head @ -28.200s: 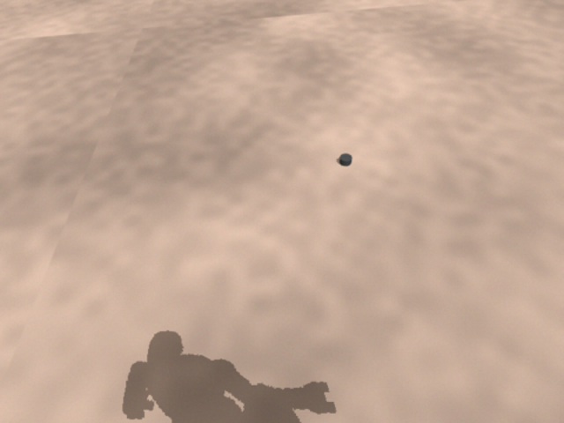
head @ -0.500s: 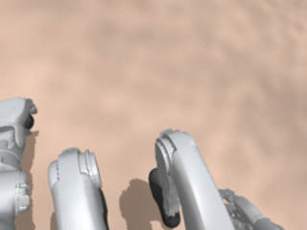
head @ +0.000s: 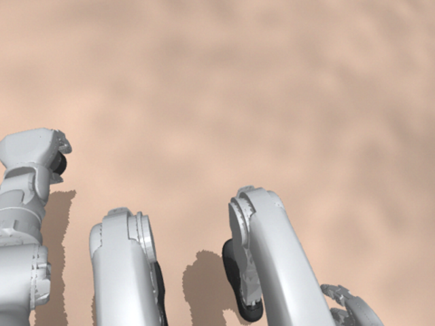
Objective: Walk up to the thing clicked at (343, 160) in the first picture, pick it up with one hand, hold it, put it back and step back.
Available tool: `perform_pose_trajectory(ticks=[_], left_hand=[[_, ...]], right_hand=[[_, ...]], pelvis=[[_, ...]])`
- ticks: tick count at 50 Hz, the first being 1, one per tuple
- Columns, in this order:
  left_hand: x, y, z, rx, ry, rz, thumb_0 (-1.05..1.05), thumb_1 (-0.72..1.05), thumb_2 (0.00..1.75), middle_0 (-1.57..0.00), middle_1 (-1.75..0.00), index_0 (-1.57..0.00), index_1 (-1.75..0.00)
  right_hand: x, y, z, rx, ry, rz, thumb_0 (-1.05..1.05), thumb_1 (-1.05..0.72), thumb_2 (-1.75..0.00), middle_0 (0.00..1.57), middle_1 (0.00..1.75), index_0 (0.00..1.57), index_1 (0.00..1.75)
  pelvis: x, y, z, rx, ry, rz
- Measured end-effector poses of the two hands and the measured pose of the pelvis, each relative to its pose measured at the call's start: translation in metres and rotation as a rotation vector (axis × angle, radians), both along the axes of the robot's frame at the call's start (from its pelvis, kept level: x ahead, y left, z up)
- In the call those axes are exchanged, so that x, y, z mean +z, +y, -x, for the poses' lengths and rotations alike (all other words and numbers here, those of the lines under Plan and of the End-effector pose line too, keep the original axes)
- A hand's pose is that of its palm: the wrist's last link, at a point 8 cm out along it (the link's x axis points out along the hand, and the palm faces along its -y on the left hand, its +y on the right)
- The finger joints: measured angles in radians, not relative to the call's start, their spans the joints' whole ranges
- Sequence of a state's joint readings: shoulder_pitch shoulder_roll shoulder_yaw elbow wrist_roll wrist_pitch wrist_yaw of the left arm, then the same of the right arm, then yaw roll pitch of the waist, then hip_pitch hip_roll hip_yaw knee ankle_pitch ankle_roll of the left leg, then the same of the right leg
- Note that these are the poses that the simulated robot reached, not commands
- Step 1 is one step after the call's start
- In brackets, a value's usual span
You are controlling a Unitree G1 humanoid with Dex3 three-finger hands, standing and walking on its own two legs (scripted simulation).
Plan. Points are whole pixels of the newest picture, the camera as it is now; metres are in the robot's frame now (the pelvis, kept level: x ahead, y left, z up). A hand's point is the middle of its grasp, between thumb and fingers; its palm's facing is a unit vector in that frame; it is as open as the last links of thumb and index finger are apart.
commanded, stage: lift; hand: left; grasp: from above
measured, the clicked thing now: (46, 162) +0.44 +0.31 -0.19
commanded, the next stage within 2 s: hold in 1.56 s
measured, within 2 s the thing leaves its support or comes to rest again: neither
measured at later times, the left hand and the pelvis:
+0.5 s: hand out of the picture +0.37 +0.31 -0.02, palm faces -0.43 -0.10 -0.90, open 7.4 cm; pelvis +0.00 +0.00 +0.10, yaw +3 degrees
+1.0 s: hand out of the picture +0.33 +0.29 +0.19, palm faces -0.42 -0.13 -0.90, open 7.6 cm; pelvis +0.03 +0.01 +0.28, yaw +6 degrees
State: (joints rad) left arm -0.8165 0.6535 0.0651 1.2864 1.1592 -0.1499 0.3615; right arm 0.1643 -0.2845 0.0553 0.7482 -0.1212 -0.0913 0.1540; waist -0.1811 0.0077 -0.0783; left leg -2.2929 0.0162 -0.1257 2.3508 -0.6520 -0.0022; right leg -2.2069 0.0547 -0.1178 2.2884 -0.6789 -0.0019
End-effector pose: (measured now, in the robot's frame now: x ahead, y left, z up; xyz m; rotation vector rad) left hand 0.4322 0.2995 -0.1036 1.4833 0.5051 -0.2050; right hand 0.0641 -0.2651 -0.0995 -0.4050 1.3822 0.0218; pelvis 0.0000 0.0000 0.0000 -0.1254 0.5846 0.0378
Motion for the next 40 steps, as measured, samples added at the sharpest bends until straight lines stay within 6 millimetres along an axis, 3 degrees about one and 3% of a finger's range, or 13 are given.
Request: perform_pose_trajectory(ticks=[9,22,30,40], left_hand=[[0.039,0.004,0.014,0.004,0.017,0.0,-0.05,0.28,0.26,-0.76,-0.4,-0.97,-0.41],[0.118,0.01,0.05,0.0,0.005,0.006,-0.01,0.27,0.33,-0.7,-0.45,-0.93,-0.49],[0.183,0.008,0.068,0.016,-0.027,0.015,0.0,0.25,0.39,-0.67,-0.49,-0.9,-0.55],[0.274,0.001,0.087,0.041,-0.029,0.03,0.0,0.24,0.44,-0.65,-0.52,-0.88,-0.59]], right_hand=[[0.021,-0.001,-0.011,-0.049,-0.03,0.004,0.0,-0.93,-0.91,0.2,0.3,0.2,0.3],[0.069,0.01,-0.052,-0.061,-0.163,-0.011,0.01,-0.93,-0.91,0.2,0.3,0.2,0.3],[0.117,0.019,-0.076,-0.074,-0.244,-0.016,0.01,-0.92,-0.91,0.2,0.3,0.2,0.3],[0.198,0.029,-0.09,-0.114,-0.309,-0.019,0.01,-0.92,-0.91,0.2,0.3,0.2,0.3]], pelvis=[[0.027,0.002,0.0,0.015,0.015,-0.009],[0.081,0.004,0.003,0.038,0.002,-0.02],[0.129,0.005,0.002,0.054,-0.034,-0.03],[0.207,0.008,-0.008,0.069,-0.113,-0.052]])
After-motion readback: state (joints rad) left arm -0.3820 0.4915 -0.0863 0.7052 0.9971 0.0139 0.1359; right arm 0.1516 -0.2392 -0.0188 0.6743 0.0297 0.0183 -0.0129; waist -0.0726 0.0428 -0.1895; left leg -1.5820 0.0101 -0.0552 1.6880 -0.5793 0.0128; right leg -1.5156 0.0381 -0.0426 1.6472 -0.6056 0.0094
